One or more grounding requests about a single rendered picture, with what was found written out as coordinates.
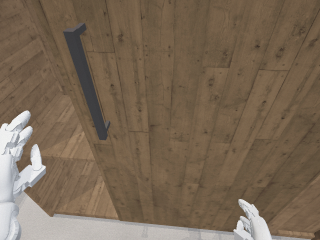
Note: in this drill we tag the left robot forearm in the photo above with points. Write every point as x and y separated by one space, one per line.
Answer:
10 228

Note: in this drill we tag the robot left hand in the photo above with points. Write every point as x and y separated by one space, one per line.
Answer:
12 140

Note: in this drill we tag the wardrobe door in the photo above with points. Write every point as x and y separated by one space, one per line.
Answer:
209 102
302 214

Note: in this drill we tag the handle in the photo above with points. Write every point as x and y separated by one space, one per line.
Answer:
73 40

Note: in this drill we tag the robot right hand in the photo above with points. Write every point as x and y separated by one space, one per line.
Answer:
257 228

